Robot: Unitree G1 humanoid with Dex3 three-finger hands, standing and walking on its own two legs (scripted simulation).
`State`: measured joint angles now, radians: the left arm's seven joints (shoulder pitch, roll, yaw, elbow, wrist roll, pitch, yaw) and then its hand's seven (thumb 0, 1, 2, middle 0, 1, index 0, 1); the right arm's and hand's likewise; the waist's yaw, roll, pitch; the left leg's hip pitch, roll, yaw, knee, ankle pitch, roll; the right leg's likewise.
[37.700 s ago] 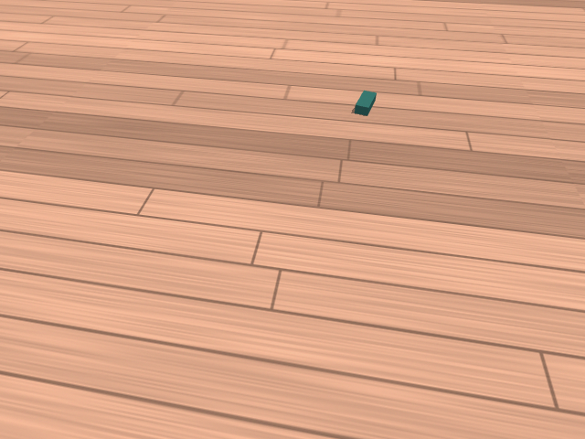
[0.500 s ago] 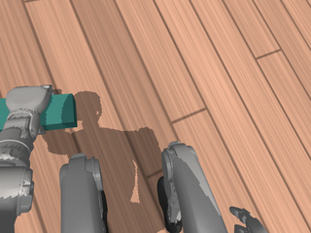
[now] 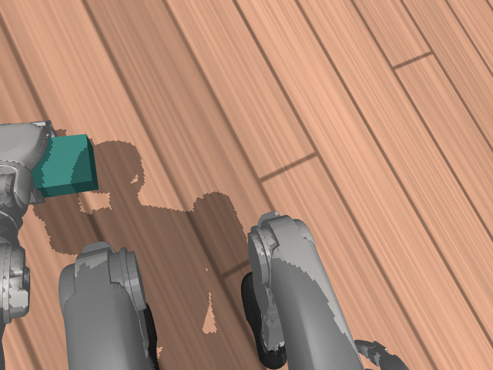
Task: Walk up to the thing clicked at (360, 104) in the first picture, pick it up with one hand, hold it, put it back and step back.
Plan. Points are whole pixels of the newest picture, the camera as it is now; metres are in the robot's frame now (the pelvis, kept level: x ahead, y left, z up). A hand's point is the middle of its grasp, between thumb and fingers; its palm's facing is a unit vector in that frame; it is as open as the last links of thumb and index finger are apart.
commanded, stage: crouch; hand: left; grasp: from above
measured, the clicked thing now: (30, 170) +0.46 +0.29 -0.20
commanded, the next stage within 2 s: lower in 0.06 s
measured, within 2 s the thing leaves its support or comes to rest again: rests again in 1.24 s
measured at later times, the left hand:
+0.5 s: hand (41, 176) +0.46 +0.28 -0.22, palm faces -0.50 -0.05 -0.87, open 11.2 cm
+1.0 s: hand (54, 179) +0.46 +0.28 -0.27, palm faces -0.50 -0.07 -0.86, open 11.2 cm
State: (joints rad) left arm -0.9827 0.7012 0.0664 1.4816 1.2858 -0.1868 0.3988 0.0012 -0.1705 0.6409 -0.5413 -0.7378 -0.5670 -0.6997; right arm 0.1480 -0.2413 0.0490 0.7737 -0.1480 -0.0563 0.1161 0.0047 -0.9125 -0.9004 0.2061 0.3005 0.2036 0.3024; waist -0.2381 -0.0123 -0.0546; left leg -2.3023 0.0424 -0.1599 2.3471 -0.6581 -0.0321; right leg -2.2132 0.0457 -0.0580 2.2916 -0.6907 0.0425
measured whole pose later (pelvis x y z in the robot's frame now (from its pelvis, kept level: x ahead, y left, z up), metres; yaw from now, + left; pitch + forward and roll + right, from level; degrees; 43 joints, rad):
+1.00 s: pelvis +0.01 +0.00 -0.04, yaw -4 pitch +31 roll -10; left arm -1.01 0.85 0.11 1.64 1.31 -0.21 0.53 0.00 -0.17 0.64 -0.55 -0.73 -0.57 -0.70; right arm 0.10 -0.27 0.19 0.73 -0.23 -0.13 0.18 0.00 -0.90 -0.89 0.21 0.30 0.20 0.30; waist -0.32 -0.09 0.08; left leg -2.37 0.04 -0.25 2.51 -0.71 -0.05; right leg -2.26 0.07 -0.12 2.41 -0.71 0.05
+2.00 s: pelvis +0.00 +0.01 -0.04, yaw -7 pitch +28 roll -13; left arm -1.04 0.95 0.08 1.74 1.29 -0.21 0.63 0.00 -0.26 0.77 -0.32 -0.86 -0.34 -0.83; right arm 0.06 -0.32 0.28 0.71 -0.27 -0.23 0.24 0.00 -0.90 -0.90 0.21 0.30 0.20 0.30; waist -0.36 -0.14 0.15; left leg -2.35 0.04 -0.30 2.55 -0.71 -0.04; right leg -2.23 0.09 -0.15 2.40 -0.69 0.07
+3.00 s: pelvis +0.01 +0.01 -0.03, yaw -6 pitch +31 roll -12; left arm -0.90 0.82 0.13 1.38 1.22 -0.11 0.54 0.00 -0.51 0.95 -0.09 -1.00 -0.10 -0.98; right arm 0.13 -0.30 0.18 0.71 -0.21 -0.19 0.28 0.00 -0.90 -0.90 0.21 0.30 0.20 0.30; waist -0.29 -0.06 0.03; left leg -2.36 0.04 -0.27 2.51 -0.71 -0.05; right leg -2.25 0.08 -0.14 2.38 -0.70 0.06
